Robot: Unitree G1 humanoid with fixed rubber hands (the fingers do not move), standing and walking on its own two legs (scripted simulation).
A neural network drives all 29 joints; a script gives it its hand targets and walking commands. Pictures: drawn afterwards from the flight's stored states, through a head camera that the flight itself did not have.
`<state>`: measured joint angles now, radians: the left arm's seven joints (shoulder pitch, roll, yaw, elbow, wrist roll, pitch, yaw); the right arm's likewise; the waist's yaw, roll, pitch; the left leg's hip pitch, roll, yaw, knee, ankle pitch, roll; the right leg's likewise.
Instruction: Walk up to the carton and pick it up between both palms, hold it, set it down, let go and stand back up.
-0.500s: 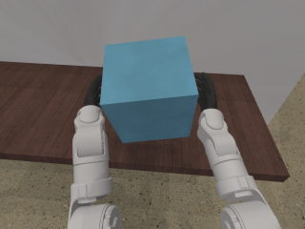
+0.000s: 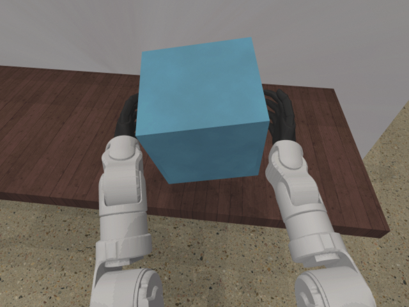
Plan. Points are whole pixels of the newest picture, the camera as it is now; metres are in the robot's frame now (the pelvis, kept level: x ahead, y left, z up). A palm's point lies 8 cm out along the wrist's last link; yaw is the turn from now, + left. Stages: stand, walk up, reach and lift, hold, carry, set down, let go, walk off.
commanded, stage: hold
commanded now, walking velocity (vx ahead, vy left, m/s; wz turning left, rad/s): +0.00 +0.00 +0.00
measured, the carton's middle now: (205, 119) +0.42 -0.01 +0.15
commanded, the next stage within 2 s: none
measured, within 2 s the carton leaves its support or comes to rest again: neither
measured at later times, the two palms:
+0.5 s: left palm (122, 137) +0.37 +0.14 +0.16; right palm (280, 134) +0.36 -0.14 +0.16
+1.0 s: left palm (126, 140) +0.37 +0.13 +0.16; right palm (283, 137) +0.35 -0.15 +0.15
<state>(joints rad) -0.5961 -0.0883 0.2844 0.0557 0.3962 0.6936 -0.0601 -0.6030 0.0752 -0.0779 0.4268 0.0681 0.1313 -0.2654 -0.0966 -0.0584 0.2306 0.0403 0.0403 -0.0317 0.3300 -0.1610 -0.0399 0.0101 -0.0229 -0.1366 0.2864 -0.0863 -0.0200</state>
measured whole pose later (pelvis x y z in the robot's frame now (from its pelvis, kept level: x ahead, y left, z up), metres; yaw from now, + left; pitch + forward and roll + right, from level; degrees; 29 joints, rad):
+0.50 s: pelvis +0.00 +0.01 +0.00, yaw +0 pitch -14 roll +0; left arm -0.58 -0.10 0.28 0.07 0.42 0.72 -0.06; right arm -0.60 0.07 -0.09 0.46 0.05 0.15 -0.23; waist -0.10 -0.06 0.22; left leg 0.09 0.03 -0.01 0.33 -0.18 -0.03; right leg 0.06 -0.03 -0.12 0.29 -0.10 -0.01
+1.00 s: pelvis +0.00 +0.00 +0.00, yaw +0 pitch -13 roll +0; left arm -0.57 -0.09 0.27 0.05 0.40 0.71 -0.06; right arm -0.58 0.08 -0.08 0.42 0.06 0.15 -0.25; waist -0.10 -0.06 0.22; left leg 0.06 0.04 -0.01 0.33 -0.17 -0.03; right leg 0.03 -0.03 -0.13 0.30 -0.10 -0.01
